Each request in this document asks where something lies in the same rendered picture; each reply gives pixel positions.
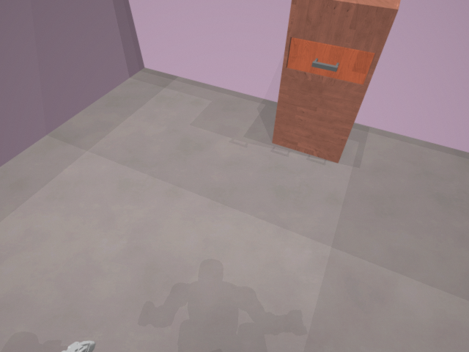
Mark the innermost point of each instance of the handle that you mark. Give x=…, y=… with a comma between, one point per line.
x=325, y=66

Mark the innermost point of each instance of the cabinet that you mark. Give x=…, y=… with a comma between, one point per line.
x=315, y=113

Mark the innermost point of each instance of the drawer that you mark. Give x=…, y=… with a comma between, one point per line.
x=353, y=64

